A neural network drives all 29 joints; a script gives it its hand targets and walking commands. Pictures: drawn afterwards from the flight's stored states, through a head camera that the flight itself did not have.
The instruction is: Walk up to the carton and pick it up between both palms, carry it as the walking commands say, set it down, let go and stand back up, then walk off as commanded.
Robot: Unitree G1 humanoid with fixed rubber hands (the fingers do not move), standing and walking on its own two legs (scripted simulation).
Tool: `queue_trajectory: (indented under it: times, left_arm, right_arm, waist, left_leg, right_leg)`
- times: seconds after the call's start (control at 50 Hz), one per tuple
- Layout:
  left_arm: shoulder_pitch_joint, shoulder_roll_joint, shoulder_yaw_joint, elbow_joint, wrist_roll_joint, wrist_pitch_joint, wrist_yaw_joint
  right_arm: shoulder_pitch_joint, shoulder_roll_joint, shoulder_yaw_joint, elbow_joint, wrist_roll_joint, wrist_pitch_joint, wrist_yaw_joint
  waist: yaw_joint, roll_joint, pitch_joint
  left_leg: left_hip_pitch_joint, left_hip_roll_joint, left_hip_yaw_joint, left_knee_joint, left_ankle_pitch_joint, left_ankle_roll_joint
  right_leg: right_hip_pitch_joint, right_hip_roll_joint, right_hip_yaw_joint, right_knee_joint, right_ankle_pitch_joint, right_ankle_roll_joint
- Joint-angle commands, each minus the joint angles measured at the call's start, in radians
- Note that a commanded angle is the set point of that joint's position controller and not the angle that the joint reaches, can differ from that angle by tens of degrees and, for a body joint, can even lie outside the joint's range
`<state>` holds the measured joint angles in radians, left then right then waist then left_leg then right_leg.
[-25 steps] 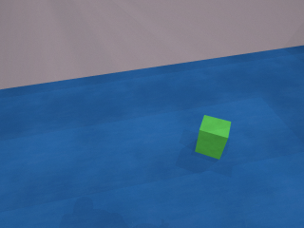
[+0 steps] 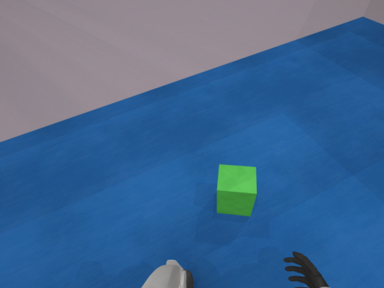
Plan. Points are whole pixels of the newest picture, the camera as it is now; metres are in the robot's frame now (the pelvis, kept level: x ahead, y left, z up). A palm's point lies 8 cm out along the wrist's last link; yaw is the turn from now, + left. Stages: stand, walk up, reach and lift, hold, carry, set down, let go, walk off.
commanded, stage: walk up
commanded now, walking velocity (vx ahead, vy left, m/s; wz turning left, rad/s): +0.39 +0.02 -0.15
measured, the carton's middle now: (235, 191) +0.67 -0.09 -0.63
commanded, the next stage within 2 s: none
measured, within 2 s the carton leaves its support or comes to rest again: neither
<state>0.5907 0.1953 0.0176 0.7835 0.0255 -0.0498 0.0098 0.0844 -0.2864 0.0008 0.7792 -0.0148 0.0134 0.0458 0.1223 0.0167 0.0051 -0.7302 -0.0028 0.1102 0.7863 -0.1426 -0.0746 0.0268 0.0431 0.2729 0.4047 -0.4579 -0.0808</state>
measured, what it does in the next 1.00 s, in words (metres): walks ahead: left foot, then right foot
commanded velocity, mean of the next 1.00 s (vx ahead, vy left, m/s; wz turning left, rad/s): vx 0.12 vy -0.11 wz -0.04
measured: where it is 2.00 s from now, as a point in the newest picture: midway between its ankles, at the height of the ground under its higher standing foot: outside the picture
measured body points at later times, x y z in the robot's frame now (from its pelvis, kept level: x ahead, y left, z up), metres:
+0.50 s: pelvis +0.19 +0.04 +0.02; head +0.23 +0.07 +0.47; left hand +0.32 +0.27 -0.13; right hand +0.19 -0.23 -0.10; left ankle +0.18 +0.11 -0.73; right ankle +0.20 -0.12 -0.67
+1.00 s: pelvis +0.21 +0.02 +0.01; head +0.21 +0.04 +0.46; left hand +0.32 +0.25 -0.13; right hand +0.23 -0.24 -0.11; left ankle +0.22 +0.10 -0.73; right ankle +0.20 -0.13 -0.68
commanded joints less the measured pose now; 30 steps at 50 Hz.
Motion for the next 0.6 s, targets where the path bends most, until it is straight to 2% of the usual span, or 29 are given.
queue_trajectory:
  times: [0.0,0.02,0.04,0.06,0.08,0.1,0.12,0.14,0.16,0.18,0.2,0.24,0.26,0.28,0.3,0.32,0.34,0.36,0.38,0.4,0.42,0.44,0.46,0.48,0.5,0.52,0.54,0.56,0.58]
  left_arm:
    - [-0.028,0.212,0.071,0.068,-0.030,-0.018,0.039]
    - [-0.016,0.179,0.062,0.085,-0.032,-0.021,0.030]
    - [-0.041,0.158,0.057,0.078,-0.044,-0.030,0.027]
    - [0.000,0.115,0.064,0.067,-0.051,-0.033,0.027]
    - [-0.051,0.121,0.067,0.056,-0.039,-0.020,0.036]
    - [-0.063,0.116,0.064,0.054,-0.036,0.006,0.028]
    - [-0.077,0.135,0.078,0.060,-0.024,0.030,0.020]
    - [-0.096,0.112,0.081,0.032,-0.012,0.053,0.004]
    - [-0.102,0.080,0.068,0.044,0.003,0.064,-0.009]
    - [-0.082,0.095,0.075,0.031,-0.001,0.070,-0.014]
    - [-0.069,0.077,0.069,0.029,-0.001,0.075,-0.020]
    - [-0.160,0.060,0.055,0.023,0.002,0.078,-0.037]
    - [-0.182,0.063,0.055,0.009,0.008,0.077,-0.036]
    - [-0.232,0.074,0.057,0.009,0.010,0.083,-0.039]
    - [-0.281,0.081,0.050,-0.003,0.012,0.080,-0.053]
    - [-0.335,0.078,0.049,-0.018,0.005,0.087,-0.054]
    - [-0.369,0.106,0.054,-0.027,0.007,0.088,-0.058]
    - [-0.380,0.103,0.057,-0.032,0.007,0.087,-0.054]
    - [-0.407,0.097,0.045,-0.028,0.005,0.082,-0.058]
    - [-0.367,0.067,0.042,-0.022,0.005,0.075,-0.056]
    - [-0.387,0.093,0.034,-0.016,-0.002,0.073,-0.055]
    - [-0.434,0.066,0.028,-0.007,-0.008,0.072,-0.045]
    - [-0.412,0.059,0.022,-0.024,-0.012,0.062,-0.047]
    - [-0.403,0.049,0.036,-0.001,-0.016,0.061,-0.038]
    - [-0.384,0.060,0.033,0.016,-0.022,0.066,-0.034]
    - [-0.351,0.057,0.031,0.014,-0.029,0.058,-0.026]
    - [-0.295,0.064,0.039,0.051,-0.024,0.052,-0.013]
    - [-0.294,0.136,0.075,0.055,-0.018,0.057,-0.023]
    - [-0.235,0.183,0.090,0.074,-0.008,0.055,-0.033]
  right_arm:
    - [0.035,-0.055,-0.066,-0.042,-0.004,-0.051,-0.027]
    - [0.155,-0.061,-0.068,-0.011,-0.004,-0.060,-0.035]
    - [0.292,-0.108,-0.100,0.043,-0.017,-0.054,-0.041]
    - [0.391,-0.189,-0.126,0.051,-0.015,-0.055,-0.055]
    - [0.440,-0.179,-0.121,0.079,-0.017,-0.056,-0.056]
    - [0.349,-0.179,-0.119,0.052,0.004,-0.047,-0.063]
    - [0.261,-0.157,-0.104,0.022,0.007,-0.036,-0.075]
    - [0.221,-0.121,-0.089,0.015,-0.002,-0.035,-0.075]
    - [0.209,-0.097,-0.081,0.009,-0.001,-0.042,-0.076]
    - [0.213,-0.106,-0.079,0.021,-0.001,-0.052,-0.080]
    - [0.207,-0.093,-0.078,0.035,-0.004,-0.054,-0.077]
    - [0.223,-0.097,-0.083,0.055,-0.010,-0.070,-0.068]
    - [0.299,-0.104,-0.078,0.069,-0.001,-0.071,-0.071]
    - [0.313,-0.114,-0.080,0.078,-0.007,-0.075,-0.073]
    - [0.313,-0.111,-0.080,0.072,-0.007,-0.066,-0.065]
    - [0.296,-0.121,-0.081,0.072,-0.006,-0.064,-0.064]
    - [0.268,-0.124,-0.085,0.052,-0.006,-0.059,-0.067]
    - [0.292,-0.144,-0.092,0.071,-0.007,-0.058,-0.067]
    - [0.329,-0.136,-0.090,0.080,-0.009,-0.059,-0.067]
    - [0.360,-0.123,-0.083,0.106,-0.005,-0.065,-0.067]
    - [0.368,-0.119,-0.079,0.104,-0.005,-0.056,-0.064]
    - [0.390,-0.087,-0.062,0.122,-0.008,-0.057,-0.069]
    - [0.372,-0.129,-0.074,0.099,-0.009,-0.044,-0.069]
    - [0.355,-0.129,-0.069,0.098,-0.014,-0.049,-0.073]
    - [0.342,-0.095,-0.055,0.092,-0.017,-0.043,-0.072]
    - [0.290,-0.105,-0.045,0.070,-0.004,-0.034,-0.071]
    - [0.301,-0.098,-0.041,0.076,0.005,-0.029,-0.073]
    - [0.333,-0.100,-0.045,0.058,-0.005,-0.030,-0.079]
    - [0.330,-0.079,-0.049,0.044,0.003,-0.025,-0.072]
  waist:
    - [-0.120,-0.250,-0.081]
    - [-0.154,-0.266,-0.131]
    - [-0.227,-0.124,-0.200]
    - [-0.233,0.149,-0.310]
    - [-0.220,0.134,-0.221]
    - [-0.179,0.025,-0.098]
    - [-0.143,-0.036,0.019]
    - [-0.124,-0.107,0.096]
    - [-0.111,-0.101,0.093]
    - [-0.101,0.014,0.087]
    - [-0.104,0.118,0.035]
    - [-0.111,0.243,0.081]
    - [-0.137,0.201,0.066]
    - [-0.135,0.169,0.062]
    - [-0.153,0.152,0.044]
    - [-0.144,0.188,0.091]
    - [-0.149,0.132,0.079]
    - [-0.156,0.188,0.092]
    - [-0.182,0.156,0.011]
    - [-0.174,0.215,0.012]
    - [-0.194,0.195,-0.061]
    - [-0.187,0.193,-0.004]
    - [-0.188,0.239,-0.054]
    - [-0.181,0.208,-0.042]
    - [-0.171,0.208,-0.062]
    - [-0.142,0.221,-0.061]
    - [-0.135,0.170,-0.121]
    - [-0.124,0.109,-0.153]
    - [-0.094,-0.012,-0.192]
  left_leg:
    - [0.518,-0.081,0.056,-0.213,0.046,0.084]
    - [0.744,-0.026,0.016,-0.298,0.159,0.107]
    - [0.993,0.078,-0.057,-0.261,0.260,0.138]
    - [1.173,0.371,-0.361,-0.258,0.641,0.201]
    - [1.043,0.499,-0.484,-0.318,0.709,0.264]
    - [0.815,0.544,-0.559,-0.441,0.457,0.319]
    - [0.624,0.544,-0.515,-0.491,0.273,0.301]
    - [0.491,0.475,-0.447,-0.528,0.231,0.273]
    - [0.461,0.417,-0.389,-0.535,0.206,0.212]
    - [0.463,0.373,-0.306,-0.505,0.359,0.185]
    - [0.446,0.347,-0.242,-0.515,0.336,0.176]
    - [0.417,0.276,-0.181,-0.539,0.278,0.142]
    - [0.536,0.280,-0.197,-0.505,0.441,0.146]
    - [0.537,0.331,-0.226,-0.530,0.442,0.160]
    - [0.523,0.301,-0.237,-0.546,0.255,0.152]
    - [0.513,0.312,-0.228,-0.579,0.208,0.158]
    - [0.563,0.335,-0.261,-0.612,0.092,0.183]
    - [0.556,0.319,-0.223,-0.583,0.199,0.174]
    - [0.653,0.292,-0.202,-0.547,0.253,0.175]
    - [0.696,0.301,-0.195,-0.499,0.385,0.166]
    - [0.785,0.265,-0.164,-0.448,0.486,0.161]
    - [0.749,0.270,-0.124,-0.412,0.670,0.163]
    - [0.777,0.268,-0.109,-0.392,0.612,0.177]
    - [0.725,0.290,-0.151,-0.383,0.741,0.192]
    - [0.752,0.277,-0.112,-0.357,0.895,0.173]
    - [0.743,0.235,-0.047,-0.293,0.883,0.139]
    - [0.725,0.210,-0.035,-0.243,0.744,0.113]
    - [0.633,0.236,-0.053,-0.189,0.690,0.078]
    - [0.514,0.187,-0.015,-0.091,0.411,0.030]
  right_leg:
    - [-0.021,-0.153,-0.041,0.229,1.474,0.053]
    - [-0.181,-0.110,-0.071,0.322,1.182,0.054]
    - [-0.337,-0.099,-0.066,0.472,0.920,0.068]
    - [-0.545,0.015,-0.122,0.747,0.182,0.079]
    - [-0.571,-0.008,-0.194,0.894,-0.154,0.085]
    - [-0.549,-0.045,-0.144,0.948,-0.080,0.104]
    - [-0.529,-0.073,-0.156,0.940,-0.042,0.101]
    - [-0.478,-0.092,-0.158,0.921,-0.009,0.114]
    - [-0.463,-0.096,-0.147,0.870,0.027,0.105]
    - [-0.465,-0.085,-0.186,0.842,0.071,0.107]
    - [-0.425,-0.072,-0.215,0.827,0.075,0.105]
    - [-0.424,-0.078,-0.282,0.679,0.149,0.105]
    - [-0.495,-0.072,-0.281,0.622,0.166,0.112]
    - [-0.508,-0.094,-0.278,0.625,0.161,0.115]
    - [-0.476,-0.087,-0.297,0.592,0.165,0.125]
    - [-0.528,-0.104,-0.294,0.563,0.206,0.120]
    - [-0.552,-0.110,-0.286,0.535,0.214,0.125]
    - [-0.536,-0.116,-0.283,0.488,0.224,0.125]
    - [-0.515,-0.086,-0.305,0.408,0.227,0.120]
    - [-0.528,-0.092,-0.297,0.412,0.216,0.121]
    - [-0.488,-0.063,-0.320,0.329,0.191,0.131]
    - [-0.512,-0.053,-0.359,0.294,0.183,0.116]
    - [-0.476,-0.048,-0.368,0.201,0.160,0.105]
    - [-0.420,-0.049,-0.348,0.200,0.191,0.103]
    - [-0.379,-0.025,-0.357,0.136,0.205,0.101]
    - [-0.326,-0.012,-0.398,0.006,0.310,0.093]
    - [-0.237,-0.034,-0.396,-0.102,0.456,0.071]
    - [-0.150,-0.071,-0.372,-0.052,0.577,0.044]
    - [-0.021,-0.179,-0.279,-0.007,0.899,-0.005]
